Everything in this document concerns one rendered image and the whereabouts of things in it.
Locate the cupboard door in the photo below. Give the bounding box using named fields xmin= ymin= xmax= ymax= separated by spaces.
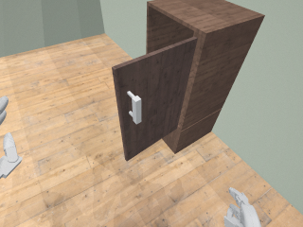
xmin=112 ymin=36 xmax=198 ymax=161

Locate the right robot hand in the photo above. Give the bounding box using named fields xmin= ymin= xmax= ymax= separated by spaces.
xmin=223 ymin=187 xmax=261 ymax=227

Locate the left robot hand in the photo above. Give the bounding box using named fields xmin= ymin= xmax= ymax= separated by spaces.
xmin=0 ymin=96 xmax=23 ymax=179

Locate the handle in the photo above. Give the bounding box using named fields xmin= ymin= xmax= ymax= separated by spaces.
xmin=127 ymin=91 xmax=142 ymax=125

